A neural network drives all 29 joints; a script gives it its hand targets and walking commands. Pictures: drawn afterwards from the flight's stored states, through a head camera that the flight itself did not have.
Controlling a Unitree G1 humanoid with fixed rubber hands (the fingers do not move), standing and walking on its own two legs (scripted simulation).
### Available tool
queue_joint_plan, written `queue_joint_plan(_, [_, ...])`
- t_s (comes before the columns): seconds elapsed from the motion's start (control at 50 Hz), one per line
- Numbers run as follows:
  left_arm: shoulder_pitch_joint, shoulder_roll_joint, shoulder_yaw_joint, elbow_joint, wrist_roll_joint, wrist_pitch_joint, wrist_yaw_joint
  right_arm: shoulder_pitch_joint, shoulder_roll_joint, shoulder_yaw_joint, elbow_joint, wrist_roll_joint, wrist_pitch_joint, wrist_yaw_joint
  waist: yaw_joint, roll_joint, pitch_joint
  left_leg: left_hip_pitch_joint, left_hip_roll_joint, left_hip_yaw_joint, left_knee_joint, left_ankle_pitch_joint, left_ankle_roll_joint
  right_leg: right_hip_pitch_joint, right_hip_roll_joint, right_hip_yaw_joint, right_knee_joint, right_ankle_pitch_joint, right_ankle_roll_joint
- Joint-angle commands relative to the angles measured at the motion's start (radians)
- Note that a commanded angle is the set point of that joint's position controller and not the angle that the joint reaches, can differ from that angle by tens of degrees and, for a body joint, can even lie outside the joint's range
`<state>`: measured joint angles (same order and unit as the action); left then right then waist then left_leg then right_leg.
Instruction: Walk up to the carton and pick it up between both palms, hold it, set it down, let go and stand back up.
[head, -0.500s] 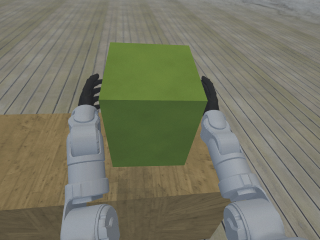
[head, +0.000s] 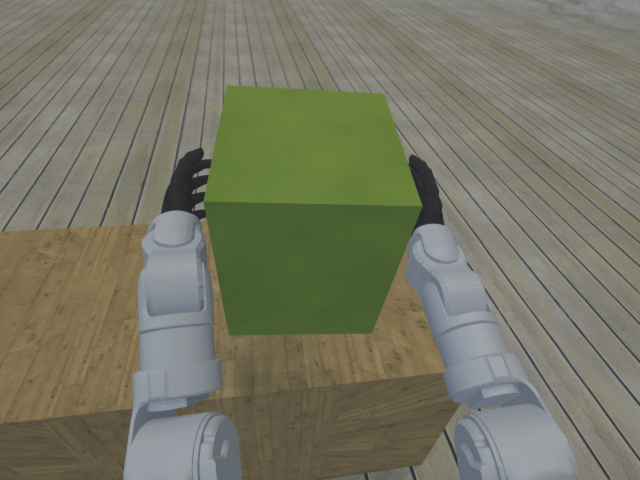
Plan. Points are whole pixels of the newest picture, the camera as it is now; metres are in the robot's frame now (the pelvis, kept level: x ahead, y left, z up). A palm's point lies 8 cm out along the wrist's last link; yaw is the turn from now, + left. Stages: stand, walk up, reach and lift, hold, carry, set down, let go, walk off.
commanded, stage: hold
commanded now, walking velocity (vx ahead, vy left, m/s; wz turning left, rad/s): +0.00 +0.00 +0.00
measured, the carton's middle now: (304, 217) +0.40 +0.00 +0.16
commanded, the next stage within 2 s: none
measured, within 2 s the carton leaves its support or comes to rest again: neither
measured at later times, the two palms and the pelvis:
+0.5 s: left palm (170, 226) +0.34 +0.16 +0.19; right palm (417, 226) +0.34 -0.13 +0.19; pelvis -0.01 +0.00 +0.00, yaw +1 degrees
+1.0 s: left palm (173, 223) +0.36 +0.16 +0.18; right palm (410, 214) +0.37 -0.13 +0.19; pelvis +0.01 +0.00 +0.00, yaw +1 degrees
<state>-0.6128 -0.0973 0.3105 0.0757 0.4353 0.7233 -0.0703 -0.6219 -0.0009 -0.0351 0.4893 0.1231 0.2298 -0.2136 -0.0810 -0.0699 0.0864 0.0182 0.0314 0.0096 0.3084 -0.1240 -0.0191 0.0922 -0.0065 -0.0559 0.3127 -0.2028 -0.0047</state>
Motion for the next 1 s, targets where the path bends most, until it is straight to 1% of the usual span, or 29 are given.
queue_joint_plan(0.0, [-0.542,-0.422,-0.428,-0.156,-0.199,-0.067,-0.126,-0.783,0.503,0.411,-0.356,0.087,-0.090,0.117,0.015,0.017,-0.444,0.199,-0.075,0.064,0.007,0.242,0.027,-0.019,0.051,-0.073,-0.051,0.281,0.054])
queue_joint_plan(0.06, [-0.515,-0.423,-0.449,-0.092,-0.192,-0.062,-0.126,-0.756,0.510,0.415,-0.334,0.091,-0.079,0.094,-0.012,0.025,-0.412,0.187,-0.087,0.053,0.022,0.223,0.032,-0.012,0.041,-0.063,-0.054,0.305,0.056])
queue_joint_plan(0.1, [-0.514,-0.398,-0.434,-0.089,-0.189,-0.056,-0.135,-0.739,0.482,0.394,-0.305,0.068,-0.064,0.094,0.001,0.039,-0.335,0.160,-0.081,0.068,0.009,0.184,0.022,-0.051,0.041,-0.062,-0.062,0.245,0.059])
queue_joint_plan(0.12, [-0.507,-0.402,-0.438,-0.053,-0.180,-0.047,-0.140,-0.690,0.456,0.375,-0.243,0.044,-0.055,0.100,-0.020,0.047,-0.303,0.131,-0.081,0.069,-0.010,0.146,0.016,-0.063,0.034,-0.054,-0.068,0.181,0.055])
queue_joint_plan(0.14, [-0.511,-0.410,-0.418,-0.034,-0.162,-0.047,-0.150,-0.699,0.478,0.355,-0.239,0.024,-0.049,0.105,-0.015,0.046,-0.265,0.117,-0.077,0.073,-0.023,0.080,0.033,-0.085,0.039,-0.060,-0.073,0.115,0.057])
queue_joint_plan(0.18, [-0.558,-0.400,-0.405,-0.020,-0.152,-0.041,-0.159,-0.691,0.452,0.304,-0.170,0.011,-0.045,0.116,-0.037,0.102,-0.227,0.090,-0.066,0.074,-0.041,0.031,0.015,-0.094,0.036,-0.062,-0.090,0.050,0.039])
queue_joint_plan(0.22, [-0.521,-0.431,-0.404,-0.026,-0.141,-0.041,-0.169,-0.667,0.441,0.276,-0.188,-0.010,-0.056,0.124,-0.056,0.109,-0.242,0.111,-0.067,0.066,-0.045,0.086,0.006,-0.082,0.041,-0.078,-0.089,0.092,0.036])
queue_joint_plan(0.24, [-0.500,-0.425,-0.407,-0.035,-0.151,-0.044,-0.169,-0.671,0.450,0.285,-0.197,0.000,-0.066,0.125,-0.033,0.107,-0.281,0.122,-0.062,0.068,-0.036,0.110,0.009,-0.061,0.045,-0.077,-0.075,0.114,0.038])
queue_joint_plan(0.28, [-0.533,-0.440,-0.427,-0.077,-0.158,-0.054,-0.162,-0.685,0.451,0.294,-0.220,0.018,-0.077,0.126,-0.061,0.130,-0.320,0.141,-0.062,0.064,-0.025,0.161,-0.002,-0.041,0.047,-0.086,-0.077,0.153,0.031])
queue_joint_plan(0.32, [-0.522,-0.453,-0.432,-0.080,-0.168,-0.057,-0.153,-0.719,0.454,0.320,-0.285,0.038,-0.094,0.121,-0.037,0.119,-0.341,0.159,-0.071,0.059,-0.005,0.210,0.003,-0.032,0.056,-0.092,-0.073,0.192,0.045])
queue_joint_plan(0.34, [-0.550,-0.440,-0.441,-0.097,-0.175,-0.063,-0.147,-0.730,0.446,0.337,-0.310,0.038,-0.099,0.123,-0.042,0.112,-0.348,0.158,-0.071,0.057,0.010,0.225,0.000,-0.023,0.046,-0.077,-0.066,0.218,0.035])
queue_joint_plan(0.38, [-0.559,-0.441,-0.443,-0.046,-0.159,-0.056,-0.136,-0.762,0.449,0.331,-0.254,0.038,-0.091,0.131,-0.031,0.122,-0.294,0.145,-0.064,0.051,-0.010,0.142,-0.002,-0.057,0.048,-0.084,-0.076,0.122,0.034])
queue_joint_plan(0.4, [-0.545,-0.442,-0.434,-0.078,-0.153,-0.062,-0.137,-0.762,0.473,0.330,-0.280,0.035,-0.093,0.140,-0.021,0.124,-0.309,0.123,-0.059,0.056,-0.015,0.110,0.012,-0.059,0.053,-0.078,-0.070,0.092,0.032])
queue_joint_plan(0.44, [-0.579,-0.428,-0.431,-0.054,-0.165,-0.063,-0.131,-0.774,0.488,0.327,-0.228,0.025,-0.093,0.143,-0.001,0.083,-0.301,0.102,-0.056,0.066,-0.031,0.057,0.024,-0.091,0.045,-0.083,-0.073,0.033,0.037])
queue_joint_plan(0.46, [-0.623,-0.433,-0.427,-0.066,-0.166,-0.072,-0.130,-0.780,0.500,0.319,-0.243,0.017,-0.098,0.150,-0.011,0.079,-0.326,0.107,-0.063,0.065,-0.040,0.028,0.032,-0.082,0.049,-0.086,-0.078,0.019,0.039])
queue_joint_plan(0.52, [-0.595,-0.422,-0.385,0.034,-0.152,-0.075,-0.122,-0.838,0.472,0.302,-0.233,0.000,-0.110,0.160,0.021,0.056,-0.328,0.089,-0.054,0.079,-0.058,-0.038,0.046,-0.107,0.043,-0.077,-0.074,-0.033,0.034])
queue_joint_plan(0.54, [-0.611,-0.439,-0.399,-0.023,-0.167,-0.079,-0.118,-0.847,0.489,0.303,-0.275,0.005,-0.121,0.162,0.033,0.050,-0.367,0.112,-0.049,0.069,-0.056,-0.013,0.047,-0.099,0.053,-0.071,-0.077,-0.013,0.040])
queue_joint_plan(0.56, [-0.629,-0.417,-0.387,0.037,-0.153,-0.075,-0.118,-0.858,0.479,0.295,-0.197,-0.013,-0.117,0.168,0.028,0.041,-0.327,0.095,-0.052,0.064,-0.057,-0.043,0.049,-0.119,0.044,-0.072,-0.082,-0.049,0.035])
queue_joint_plan(0.64, [-0.635,-0.423,-0.370,0.068,-0.141,-0.069,-0.127,-0.850,0.461,0.243,-0.164,-0.034,-0.123,0.167,0.002,0.070,-0.310,0.092,-0.045,0.074,-0.060,-0.050,0.046,-0.103,0.048,-0.077,-0.082,-0.037,0.034])
queue_joint_plan(0.68, [-0.594,-0.412,-0.349,0.035,-0.142,-0.069,-0.134,-0.820,0.473,0.267,-0.177,-0.036,-0.119,0.170,0.014,0.031,-0.341,0.098,-0.057,0.084,-0.058,0.005,0.051,-0.058,0.045,-0.076,-0.072,0.025,0.045])
queue_joint_plan(0.72, [-0.591,-0.418,-0.351,0.025,-0.151,-0.066,-0.129,-0.804,0.454,0.287,-0.183,-0.010,-0.116,0.161,0.011,0.046,-0.369,0.125,-0.059,0.075,-0.038,0.084,0.040,-0.045,0.055,-0.080,-0.068,0.091,0.045])
queue_joint_plan(0.78, [-0.484,-0.414,-0.386,-0.020,-0.145,-0.056,-0.130,-0.726,0.446,0.329,-0.211,0.029,-0.113,0.138,-0.025,0.062,-0.406,0.202,-0.070,0.069,0.008,0.290,0.014,-0.006,0.056,-0.082,-0.051,0.284,0.045])
queue_joint_plan(0.82, [-0.514,-0.415,-0.396,-0.055,-0.156,-0.053,-0.138,-0.720,0.435,0.327,-0.222,0.035,-0.103,0.128,-0.016,0.071,-0.364,0.207,-0.071,0.069,0.016,0.305,-0.001,-0.034,0.060,-0.089,-0.058,0.297,0.056])
queue_joint_plan(0.84, [-0.464,-0.411,-0.404,-0.064,-0.150,-0.050,-0.141,-0.667,0.423,0.326,-0.193,0.033,-0.094,0.125,-0.036,0.094,-0.330,0.207,-0.074,0.066,0.016,0.312,0.004,-0.030,0.058,-0.079,-0.051,0.313,0.050])
queue_joint_plan(0.86, [-0.458,-0.402,-0.407,-0.094,-0.153,-0.048,-0.144,-0.631,0.427,0.347,-0.197,0.043,-0.090,0.122,-0.018,0.084,-0.304,0.191,-0.064,0.060,0.012,0.310,-0.002,-0.034,0.050,-0.077,-0.062,0.287,0.052])
queue_joint_plan(0.88, [-0.468,-0.400,-0.412,-0.101,-0.145,-0.044,-0.147,-0.632,0.419,0.333,-0.203,0.028,-0.083,0.120,-0.052,0.098,-0.301,0.189,-0.072,0.058,0.008,0.292,-0.007,-0.025,0.049,-0.093,-0.065,0.270,0.047])
queue_joint_plan(0.9, [-0.459,-0.399,-0.419,-0.110,-0.162,-0.040,-0.150,-0.646,0.428,0.348,-0.202,0.045,-0.079,0.114,-0.029,0.078,-0.282,0.169,-0.064,0.068,0.003,0.275,-0.002,-0.019,0.054,-0.082,-0.059,0.244,0.049])
queue_joint_plan(0.94, [-0.486,-0.421,-0.474,-0.209,-0.187,-0.052,-0.140,-0.660,0.448,0.367,-0.324,0.078,-0.092,0.116,-0.034,0.125,-0.382,0.191,-0.067,0.052,0.024,0.355,-0.017,-0.004,0.057,-0.088,-0.049,0.305,0.044])
queue_joint_plan(0.98, [-0.481,-0.427,-0.529,-0.239,-0.206,-0.054,-0.131,-0.624,0.432,0.395,-0.324,0.092,-0.088,0.114,-0.058,0.134,-0.388,0.226,-0.065,0.032,0.059,0.433,-0.030,-0.035,0.055,-0.075,-0.045,0.344,0.039])
